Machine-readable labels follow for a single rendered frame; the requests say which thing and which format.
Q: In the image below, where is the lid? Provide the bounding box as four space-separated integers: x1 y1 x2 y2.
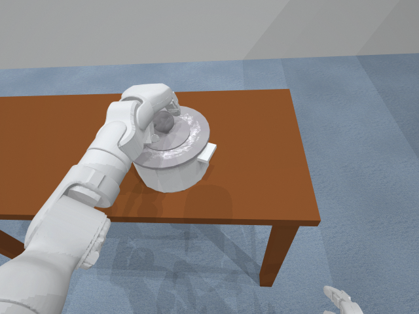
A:
133 106 210 170

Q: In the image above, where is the table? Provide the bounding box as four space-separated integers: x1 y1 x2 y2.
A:
0 89 321 287

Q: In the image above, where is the robot right hand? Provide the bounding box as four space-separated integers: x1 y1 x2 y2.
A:
323 286 363 314

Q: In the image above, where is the pot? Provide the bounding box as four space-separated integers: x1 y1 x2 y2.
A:
133 143 217 193

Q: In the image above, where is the robot left upper arm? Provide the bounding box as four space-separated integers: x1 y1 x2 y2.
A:
0 195 111 314

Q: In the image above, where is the robot left hand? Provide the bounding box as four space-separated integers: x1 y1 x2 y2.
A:
121 83 181 145

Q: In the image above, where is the robot left forearm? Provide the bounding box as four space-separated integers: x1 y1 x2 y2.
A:
24 94 154 249

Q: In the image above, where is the knob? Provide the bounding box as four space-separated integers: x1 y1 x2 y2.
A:
153 111 174 133

